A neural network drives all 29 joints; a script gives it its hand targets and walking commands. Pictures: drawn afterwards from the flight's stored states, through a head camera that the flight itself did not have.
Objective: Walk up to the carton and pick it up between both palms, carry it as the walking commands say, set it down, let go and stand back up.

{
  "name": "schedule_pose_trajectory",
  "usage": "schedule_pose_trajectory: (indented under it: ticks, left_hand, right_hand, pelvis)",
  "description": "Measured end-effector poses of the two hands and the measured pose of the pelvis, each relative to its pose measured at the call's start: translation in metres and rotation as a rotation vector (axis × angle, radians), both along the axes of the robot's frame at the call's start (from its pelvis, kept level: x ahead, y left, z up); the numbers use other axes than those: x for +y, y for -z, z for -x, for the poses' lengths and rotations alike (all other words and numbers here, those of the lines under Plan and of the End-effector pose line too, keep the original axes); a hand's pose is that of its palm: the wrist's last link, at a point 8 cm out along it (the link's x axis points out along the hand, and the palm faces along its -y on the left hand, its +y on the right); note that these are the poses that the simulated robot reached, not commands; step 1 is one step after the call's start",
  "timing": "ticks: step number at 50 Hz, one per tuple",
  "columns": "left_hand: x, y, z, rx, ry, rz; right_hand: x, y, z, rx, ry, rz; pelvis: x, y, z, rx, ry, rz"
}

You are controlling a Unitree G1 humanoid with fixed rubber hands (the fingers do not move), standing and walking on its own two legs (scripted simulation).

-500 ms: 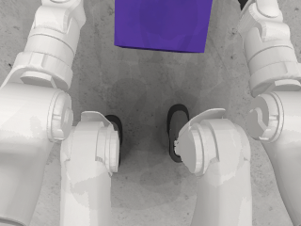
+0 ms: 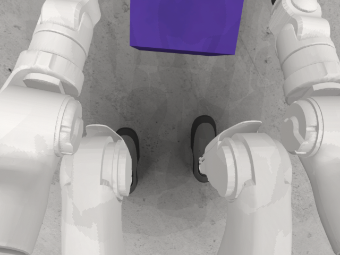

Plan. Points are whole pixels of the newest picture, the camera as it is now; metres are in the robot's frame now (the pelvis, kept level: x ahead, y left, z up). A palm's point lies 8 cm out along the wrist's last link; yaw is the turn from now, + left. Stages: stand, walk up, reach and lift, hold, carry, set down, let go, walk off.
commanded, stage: reach and lift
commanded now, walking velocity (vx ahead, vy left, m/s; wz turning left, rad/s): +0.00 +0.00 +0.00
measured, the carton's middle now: out of the picture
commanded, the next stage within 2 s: none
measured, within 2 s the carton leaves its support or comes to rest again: leaves its support in 1.10 s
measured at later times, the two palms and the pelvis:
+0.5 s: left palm out of the picture +0.56 +0.09 -0.19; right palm out of the picture +0.54 -0.19 -0.19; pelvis +0.00 +0.00 +0.00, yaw +0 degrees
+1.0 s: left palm out of the picture +0.56 +0.09 -0.19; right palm out of the picture +0.54 -0.20 -0.19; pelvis +0.01 +0.00 -0.01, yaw +1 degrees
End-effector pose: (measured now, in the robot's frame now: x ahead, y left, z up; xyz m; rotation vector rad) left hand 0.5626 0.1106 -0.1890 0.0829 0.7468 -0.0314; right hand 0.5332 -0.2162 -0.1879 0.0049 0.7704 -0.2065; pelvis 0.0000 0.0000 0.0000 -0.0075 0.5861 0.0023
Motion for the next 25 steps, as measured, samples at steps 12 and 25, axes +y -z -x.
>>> schedule_pose_trajectory:
  ticks: [12,25]
  left_hand:
    - [-0.022,0.001,0.002,-0.006,0.035,0.014]
    - [-0.024,0.000,0.000,0.011,0.040,0.017]
  right_hand:
    - [0.022,0.005,-0.003,0.003,-0.043,-0.006]
    - [0.022,0.002,-0.006,0.031,-0.072,0.001]
  pelvis:
    - [0.000,-0.003,0.001,-0.010,-0.001,0.003]
    - [0.002,0.002,-0.003,-0.028,-0.010,0.005]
